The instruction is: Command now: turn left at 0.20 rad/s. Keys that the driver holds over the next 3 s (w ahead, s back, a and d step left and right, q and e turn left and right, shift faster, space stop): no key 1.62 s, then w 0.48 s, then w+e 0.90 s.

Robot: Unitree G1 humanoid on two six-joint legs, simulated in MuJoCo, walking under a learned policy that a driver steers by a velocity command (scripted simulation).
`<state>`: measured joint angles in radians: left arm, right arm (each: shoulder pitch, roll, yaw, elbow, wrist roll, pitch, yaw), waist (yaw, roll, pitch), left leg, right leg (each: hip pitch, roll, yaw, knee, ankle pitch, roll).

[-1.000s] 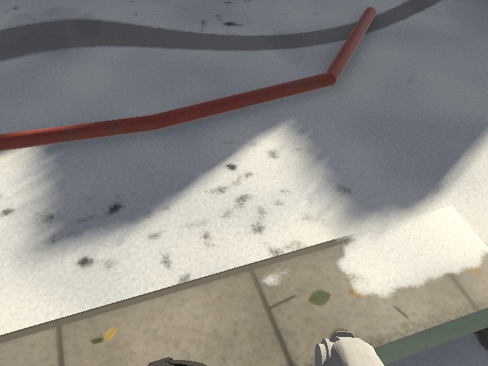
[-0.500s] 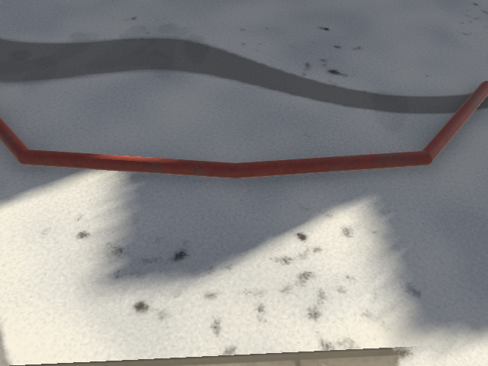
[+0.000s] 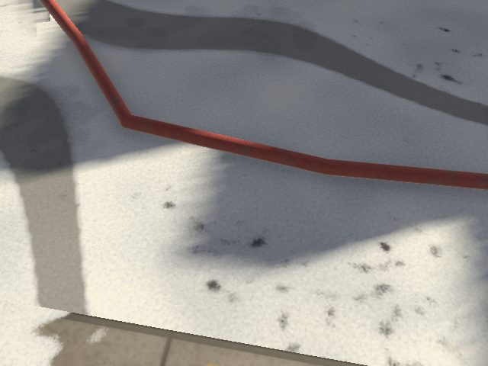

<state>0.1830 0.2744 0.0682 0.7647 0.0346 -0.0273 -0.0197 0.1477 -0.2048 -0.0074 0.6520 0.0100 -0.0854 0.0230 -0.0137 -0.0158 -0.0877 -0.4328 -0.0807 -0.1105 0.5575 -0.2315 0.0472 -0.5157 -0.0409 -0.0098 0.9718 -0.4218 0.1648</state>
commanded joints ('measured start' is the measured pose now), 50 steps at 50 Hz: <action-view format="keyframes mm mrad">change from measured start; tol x4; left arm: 1 -10 -9 -26 -69 -28 -26 -44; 3 10 0 -34 -72 -41 -57 -44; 4 -39 62 -37 -89 -43 -81 -54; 5 -155 41 -47 -95 -40 -87 -78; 12 -46 -14 -49 -28 -29 -80 -104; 28 -78 -32 -34 10 -23 -62 -102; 50 52 -8 -36 130 -26 -49 -95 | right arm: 1 -57 -136 -30 -42 30 2 32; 5 91 -51 -15 19 13 16 65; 7 -15 -112 -35 24 -3 30 50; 12 -67 -95 -42 40 12 20 26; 30 12 -94 -41 134 4 19 18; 50 2 -86 -46 190 -2 34 29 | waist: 1 29 95 -70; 3 43 103 -94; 4 -51 3 -115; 5 -123 -11 -98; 8 -51 -29 5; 12 -5 -18 11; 50 -22 4 47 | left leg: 1 132 248 -273 -74 231 186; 3 96 215 -301 -54 148 113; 5 209 72 -24 -4 95 -44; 6 214 65 -11 0 55 -52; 10 42 61 -20 -63 19 -37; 17 18 62 -10 -106 66 -49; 50 139 70 34 -133 133 -55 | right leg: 1 144 -2 -48 -426 153 -35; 3 276 -44 -2 -490 337 -110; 4 267 -92 86 -458 578 -231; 6 113 -83 94 -507 326 -262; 9 235 -77 86 -513 261 -220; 15 331 -79 69 -525 259 -230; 24 403 -59 46 -505 395 -226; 50 356 -2 11 -535 382 -212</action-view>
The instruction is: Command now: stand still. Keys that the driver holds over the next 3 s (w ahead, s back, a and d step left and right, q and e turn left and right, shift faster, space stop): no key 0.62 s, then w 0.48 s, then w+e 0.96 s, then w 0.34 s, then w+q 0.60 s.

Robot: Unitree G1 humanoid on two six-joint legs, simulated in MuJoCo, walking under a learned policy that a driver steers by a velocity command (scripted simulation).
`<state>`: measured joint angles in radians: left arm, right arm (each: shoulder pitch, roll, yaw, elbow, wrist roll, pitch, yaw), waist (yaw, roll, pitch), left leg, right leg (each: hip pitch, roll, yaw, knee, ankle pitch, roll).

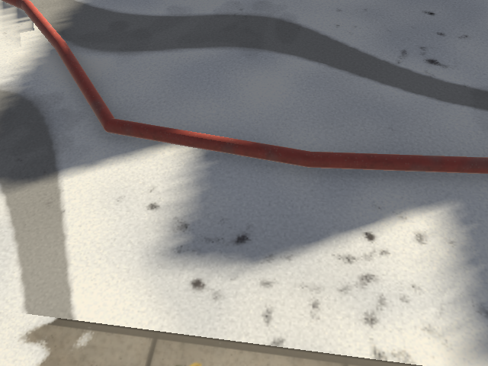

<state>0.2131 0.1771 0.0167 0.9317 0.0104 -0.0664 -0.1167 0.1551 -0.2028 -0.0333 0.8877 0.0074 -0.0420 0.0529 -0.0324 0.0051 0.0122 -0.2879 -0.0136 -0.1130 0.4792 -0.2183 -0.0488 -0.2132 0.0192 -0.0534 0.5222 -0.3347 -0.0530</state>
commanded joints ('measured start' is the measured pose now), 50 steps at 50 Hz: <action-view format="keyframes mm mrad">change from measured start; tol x8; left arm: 1 29 90 15 -33 -1 -10 2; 31 191 74 -6 56 2 3 1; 36 457 201 54 145 66 9 78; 41 349 -16 -50 123 110 -24 103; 45 540 -10 -79 256 127 -2 120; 50 426 -1 -99 243 130 -46 116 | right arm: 1 -6 -87 -20 -43 0 -9 -1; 33 67 -91 -17 71 -12 20 -5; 37 -75 -82 -35 12 -69 7 -65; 41 -51 -29 -29 4 -70 -30 -30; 46 -269 78 78 -154 -48 -19 -11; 50 -401 17 106 -259 -44 -6 -12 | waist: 1 -4 -17 -51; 32 1 -27 2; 37 184 -211 182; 50 107 -29 52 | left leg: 1 -5 3 38 -54 120 41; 31 -8 3 58 -48 110 29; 33 -41 -11 71 -43 -43 35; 35 -291 -46 109 133 -286 45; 36 -476 12 78 325 -259 62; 39 -760 -22 -60 1228 -186 171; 42 -904 10 38 1407 -196 257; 45 -1250 100 56 1636 -273 280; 48 -1200 158 81 1451 -261 305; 50 -875 210 131 1034 -50 278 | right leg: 1 53 -61 54 -86 297 6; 31 65 -50 52 -108 330 14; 32 63 -55 61 -133 230 8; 34 83 -127 171 -251 -216 -93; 36 219 -392 513 -400 -513 -263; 38 247 -472 644 -426 -390 -338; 41 236 -327 350 -355 -176 -242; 46 401 -351 267 -372 31 -207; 49 161 -268 150 -469 17 -154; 50 -29 -263 119 -533 -14 -136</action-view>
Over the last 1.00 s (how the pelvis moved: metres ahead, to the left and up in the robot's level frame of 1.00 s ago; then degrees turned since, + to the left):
0.00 -0.06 0.00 0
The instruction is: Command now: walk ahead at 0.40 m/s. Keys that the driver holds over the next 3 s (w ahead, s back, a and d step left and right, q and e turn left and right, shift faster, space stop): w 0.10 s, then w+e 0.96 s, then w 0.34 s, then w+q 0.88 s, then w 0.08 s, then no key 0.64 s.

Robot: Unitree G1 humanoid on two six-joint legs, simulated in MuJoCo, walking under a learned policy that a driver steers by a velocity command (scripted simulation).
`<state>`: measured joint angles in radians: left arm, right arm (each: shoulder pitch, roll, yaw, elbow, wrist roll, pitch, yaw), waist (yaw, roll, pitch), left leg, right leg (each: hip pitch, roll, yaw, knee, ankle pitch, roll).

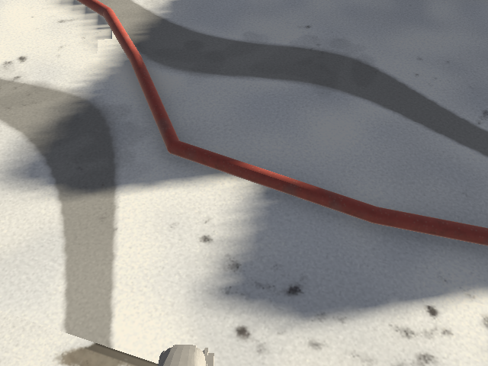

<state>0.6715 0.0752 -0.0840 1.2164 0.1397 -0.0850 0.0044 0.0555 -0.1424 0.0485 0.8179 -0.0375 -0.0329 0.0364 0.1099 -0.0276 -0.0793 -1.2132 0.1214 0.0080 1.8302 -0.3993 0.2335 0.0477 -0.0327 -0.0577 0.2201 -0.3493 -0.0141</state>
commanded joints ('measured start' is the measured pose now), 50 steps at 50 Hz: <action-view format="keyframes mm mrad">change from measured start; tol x32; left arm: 1 -123 170 18 -72 -57 -21 -41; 35 -806 145 127 -373 -124 12 -99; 41 -643 227 168 -328 -135 -23 -62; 45 122 297 202 -89 -75 -29 -3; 50 -497 215 151 -318 -164 -15 -12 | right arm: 1 -423 -49 37 -237 -3 8 36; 9 616 -355 -86 173 -29 -33 30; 14 63 -38 -15 154 -17 -69 15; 31 467 -150 -36 265 -70 -116 -3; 50 143 -179 -94 -65 91 -164 -52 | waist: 1 -73 -52 171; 8 -289 223 -446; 11 -206 281 -16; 45 181 -40 -217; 50 -196 71 95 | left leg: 1 383 22 79 -450 -132 -67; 6 889 -146 113 -712 123 -55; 8 1520 176 -687 -1172 175 72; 9 1308 222 -893 -1347 -95 11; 16 608 176 -307 -1447 -10 -152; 41 1469 209 315 -1345 1463 -173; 43 905 145 264 -917 1180 -278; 44 504 -74 213 -527 -63 -375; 50 504 -40 -119 -451 6 -246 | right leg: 1 -606 -225 98 -353 -70 -195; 6 -279 -198 -12 142 1169 -103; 8 -754 41 177 729 117 -50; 13 -914 3 310 1749 412 -138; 39 -790 81 -27 471 118 -48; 42 -348 176 -53 360 327 -126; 45 610 -177 652 218 655 -404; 50 -304 -155 561 10 472 -343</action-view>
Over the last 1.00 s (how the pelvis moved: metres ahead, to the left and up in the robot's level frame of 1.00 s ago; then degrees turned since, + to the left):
0.11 0.05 0.00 1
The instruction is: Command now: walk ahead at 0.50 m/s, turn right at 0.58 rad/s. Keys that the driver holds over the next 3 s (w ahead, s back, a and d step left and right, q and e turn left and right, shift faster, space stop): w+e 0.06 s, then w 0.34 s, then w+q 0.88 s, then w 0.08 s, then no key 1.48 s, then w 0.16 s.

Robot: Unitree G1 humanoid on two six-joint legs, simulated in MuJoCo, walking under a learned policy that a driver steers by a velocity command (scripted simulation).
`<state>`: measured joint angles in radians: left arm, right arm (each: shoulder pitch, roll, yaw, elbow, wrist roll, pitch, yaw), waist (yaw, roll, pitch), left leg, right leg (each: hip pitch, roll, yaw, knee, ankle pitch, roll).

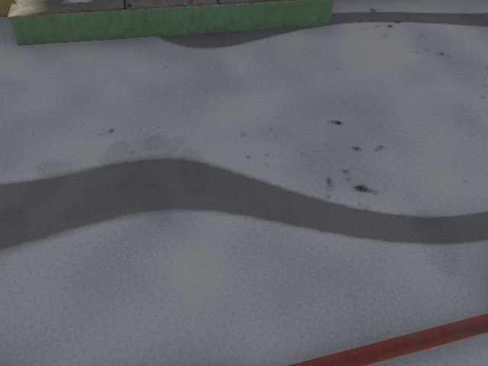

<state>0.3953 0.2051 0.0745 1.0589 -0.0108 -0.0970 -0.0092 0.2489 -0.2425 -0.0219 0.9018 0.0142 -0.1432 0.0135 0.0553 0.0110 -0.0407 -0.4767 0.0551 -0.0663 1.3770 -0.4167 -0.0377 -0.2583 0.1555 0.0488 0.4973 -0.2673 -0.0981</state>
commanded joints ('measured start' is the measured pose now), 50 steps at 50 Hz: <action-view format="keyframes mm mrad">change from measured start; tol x32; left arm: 1 -258 99 -10 -199 -4 8 7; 15 161 81 -13 -188 -28 -8 24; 50 -577 43 -4 -474 -43 -21 -8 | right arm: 1 -29 -80 -26 -148 24 -45 -29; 9 -309 -94 -27 -221 11 8 -41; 14 205 -266 -98 -49 -16 2 -9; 50 321 -201 -93 -21 -40 64 20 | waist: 1 -165 30 77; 10 -34 -113 33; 14 -135 393 -342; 17 -128 12 -38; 34 103 -153 -375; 45 -245 -166 -41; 50 -210 426 123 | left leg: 1 -186 50 -28 -139 26 24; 6 166 -62 79 -725 544 -25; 11 203 -63 48 -917 409 80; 14 888 382 -640 -988 442 405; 28 205 126 -150 -1171 298 247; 32 168 39 -148 -899 569 152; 36 -435 46 -19 -234 -115 47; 47 415 -35 257 -528 93 95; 50 381 203 -750 -1222 -275 369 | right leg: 1 -107 -323 386 -298 344 -226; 10 51 -247 298 -113 291 -70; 12 50 -179 253 219 555 -6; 14 -426 -8 99 857 -255 76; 16 -615 -136 117 1016 -189 67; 29 -176 -157 -52 12 98 125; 34 877 -509 295 -52 220 -81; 45 -21 -390 -159 -220 68 -6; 48 -268 -238 -266 495 179 46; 50 -682 -135 1 952 -320 7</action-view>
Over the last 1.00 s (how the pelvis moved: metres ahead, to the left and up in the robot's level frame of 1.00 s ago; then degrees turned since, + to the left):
0.54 0.00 0.13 -25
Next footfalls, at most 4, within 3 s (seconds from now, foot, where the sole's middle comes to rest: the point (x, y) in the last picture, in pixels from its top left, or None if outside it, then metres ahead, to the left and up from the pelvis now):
0.20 left None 0.33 0.14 -0.77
0.54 right None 0.42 -0.16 -0.74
0.94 left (214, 359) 0.53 0.12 -0.74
1.40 right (272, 256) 0.89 -0.03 -0.77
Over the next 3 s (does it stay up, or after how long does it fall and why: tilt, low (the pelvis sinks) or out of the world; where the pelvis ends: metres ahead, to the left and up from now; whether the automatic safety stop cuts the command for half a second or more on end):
stays up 0.84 0.08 0.00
